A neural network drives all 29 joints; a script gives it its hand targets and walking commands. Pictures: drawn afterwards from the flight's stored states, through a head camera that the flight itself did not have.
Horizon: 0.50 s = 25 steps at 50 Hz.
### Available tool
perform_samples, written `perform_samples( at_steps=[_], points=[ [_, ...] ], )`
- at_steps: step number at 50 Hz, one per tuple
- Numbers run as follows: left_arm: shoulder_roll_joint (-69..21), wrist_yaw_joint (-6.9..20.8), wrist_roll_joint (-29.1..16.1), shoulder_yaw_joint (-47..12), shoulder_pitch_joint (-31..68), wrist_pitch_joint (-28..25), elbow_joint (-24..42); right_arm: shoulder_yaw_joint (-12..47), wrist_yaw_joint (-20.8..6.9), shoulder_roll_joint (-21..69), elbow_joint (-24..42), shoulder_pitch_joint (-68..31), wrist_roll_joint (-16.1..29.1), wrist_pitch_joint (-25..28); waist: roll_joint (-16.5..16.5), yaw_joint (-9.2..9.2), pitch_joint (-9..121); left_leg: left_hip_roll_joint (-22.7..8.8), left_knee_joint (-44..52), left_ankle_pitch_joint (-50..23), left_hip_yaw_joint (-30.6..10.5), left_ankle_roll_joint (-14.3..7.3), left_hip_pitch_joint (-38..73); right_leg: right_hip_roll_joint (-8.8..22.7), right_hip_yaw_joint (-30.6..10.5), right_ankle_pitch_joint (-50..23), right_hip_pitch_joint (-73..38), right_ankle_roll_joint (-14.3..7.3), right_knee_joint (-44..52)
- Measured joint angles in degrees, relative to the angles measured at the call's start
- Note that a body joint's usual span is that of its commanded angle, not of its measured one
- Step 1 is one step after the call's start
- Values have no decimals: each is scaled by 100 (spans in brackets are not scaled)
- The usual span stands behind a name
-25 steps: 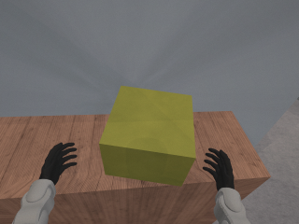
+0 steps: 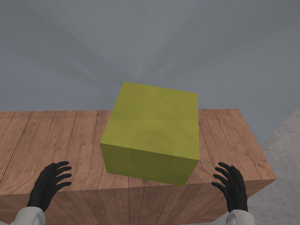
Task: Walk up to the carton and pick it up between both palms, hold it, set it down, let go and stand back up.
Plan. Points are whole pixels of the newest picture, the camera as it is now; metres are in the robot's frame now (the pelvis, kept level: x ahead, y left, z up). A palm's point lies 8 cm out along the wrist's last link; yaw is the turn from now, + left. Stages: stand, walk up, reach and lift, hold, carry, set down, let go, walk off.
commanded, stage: set down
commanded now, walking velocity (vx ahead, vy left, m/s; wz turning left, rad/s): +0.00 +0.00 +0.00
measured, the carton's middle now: (152, 132) +0.41 -0.02 -0.02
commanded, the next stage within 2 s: let go in 1.74 s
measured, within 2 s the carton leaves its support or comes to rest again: neither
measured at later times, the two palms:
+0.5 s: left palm (45, 197) +0.20 +0.25 -0.01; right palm (235, 206) +0.18 -0.21 +0.00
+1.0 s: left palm (47, 200) +0.20 +0.25 -0.02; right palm (232, 212) +0.18 -0.22 -0.03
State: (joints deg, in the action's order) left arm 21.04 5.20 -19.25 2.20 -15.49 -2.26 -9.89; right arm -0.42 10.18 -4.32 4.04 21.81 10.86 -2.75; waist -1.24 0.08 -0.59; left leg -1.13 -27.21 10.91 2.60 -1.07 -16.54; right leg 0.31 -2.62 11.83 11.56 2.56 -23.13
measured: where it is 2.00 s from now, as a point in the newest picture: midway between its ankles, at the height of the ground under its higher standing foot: outside the picture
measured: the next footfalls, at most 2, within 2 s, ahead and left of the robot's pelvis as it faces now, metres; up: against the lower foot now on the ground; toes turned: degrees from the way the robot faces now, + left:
none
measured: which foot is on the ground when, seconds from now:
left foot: down 0.00-1.00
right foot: down 0.00-1.00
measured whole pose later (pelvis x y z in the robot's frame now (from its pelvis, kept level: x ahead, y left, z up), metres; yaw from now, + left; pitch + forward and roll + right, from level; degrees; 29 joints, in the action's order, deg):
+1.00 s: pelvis +0.02 -0.01 +0.00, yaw +0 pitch +1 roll -1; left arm 20.6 4.0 -9.8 2.2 -16.4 2.6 -11.0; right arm -2.6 3.4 -4.3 -15.3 20.1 9.6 5.9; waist -1.2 -0.1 -2.7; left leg -1.1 -25.9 11.6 2.6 -0.6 -15.3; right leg 0.3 -2.6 13.3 11.0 1.9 -23.1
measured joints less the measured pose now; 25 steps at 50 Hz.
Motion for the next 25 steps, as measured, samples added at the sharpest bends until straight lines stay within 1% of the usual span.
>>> perform_samples(
  at_steps=[7, 12, 17, 20, 25],
  points=[
    [0, 0, 93, 0, -27, 0, 25, -10, -21, 1, -65, 50, 0, -15, 0, -18, -71, 0, 24, 0, 0, 0, 44, 0, 0, 12, -32, -1, 0],
    [0, 0, 182, -1, -27, 7, 25, 17, -98, 0, -191, 55, 0, 2, 0, -18, -95, 0, 43, 0, 0, 0, 56, -1, 0, 23, -35, -4, 0],
    [0, -5, 257, 0, -27, 59, 25, -98, -196, 0, -311, 37, 0, 36, 0, -19, -146, 0, 63, 2, 0, 0, 66, -1, 0, 34, -35, -10, 0],
    [0, -35, 300, 0, -27, 88, 25, -152, -238, 0, -441, 9, 0, 75, 0, -19, -170, 0, 74, 8, 0, 0, 72, -2, 0, 47, -36, -18, 0],
    [0, -111, 445, 0, -27, 188, 24, -221, -384, 0, -780, -70, 0, 126, 3, -19, -178, 0, 90, 32, 0, 0, 80, -3, 1, 77, -36, -27, 0]
  ],
)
